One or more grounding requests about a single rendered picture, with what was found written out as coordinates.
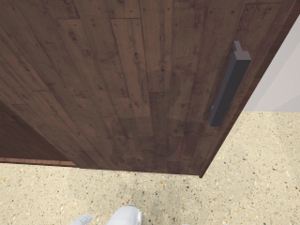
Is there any wardrobe door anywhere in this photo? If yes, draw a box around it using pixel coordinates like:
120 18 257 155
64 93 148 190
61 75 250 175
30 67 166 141
0 0 294 176
0 100 71 162

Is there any handle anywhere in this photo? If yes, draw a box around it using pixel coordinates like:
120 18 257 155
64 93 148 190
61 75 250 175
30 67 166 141
209 40 251 127

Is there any left robot thigh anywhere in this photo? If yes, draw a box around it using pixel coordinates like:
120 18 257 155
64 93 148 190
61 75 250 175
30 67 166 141
106 205 142 225

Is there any left robot hand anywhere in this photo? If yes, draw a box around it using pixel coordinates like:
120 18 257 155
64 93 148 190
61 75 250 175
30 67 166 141
69 214 93 225

